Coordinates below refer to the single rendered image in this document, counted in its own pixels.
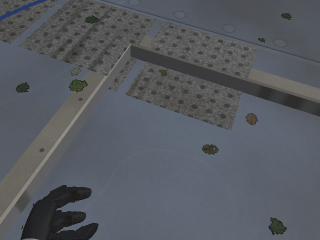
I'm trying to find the robot left hand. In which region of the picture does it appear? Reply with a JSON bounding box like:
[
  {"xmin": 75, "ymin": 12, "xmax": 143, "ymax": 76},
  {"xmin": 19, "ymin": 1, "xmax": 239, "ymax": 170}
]
[{"xmin": 20, "ymin": 185, "xmax": 99, "ymax": 240}]

